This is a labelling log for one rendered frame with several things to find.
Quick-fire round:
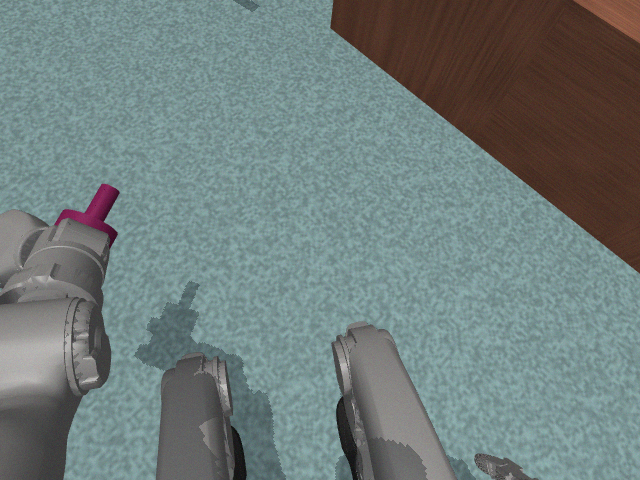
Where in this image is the right robot hand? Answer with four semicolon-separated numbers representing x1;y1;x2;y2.
474;453;538;480

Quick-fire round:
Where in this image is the right robot foot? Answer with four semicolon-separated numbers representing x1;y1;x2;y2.
336;397;361;480

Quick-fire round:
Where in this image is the left robot foot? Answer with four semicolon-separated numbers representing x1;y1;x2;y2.
231;426;247;480

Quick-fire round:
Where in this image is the left robot hand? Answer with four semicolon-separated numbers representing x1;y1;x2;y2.
0;209;49;289

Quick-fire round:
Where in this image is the left robot arm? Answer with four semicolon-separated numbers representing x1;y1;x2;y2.
0;218;111;480

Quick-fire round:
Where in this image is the bottle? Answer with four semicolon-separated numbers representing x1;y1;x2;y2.
54;184;120;249

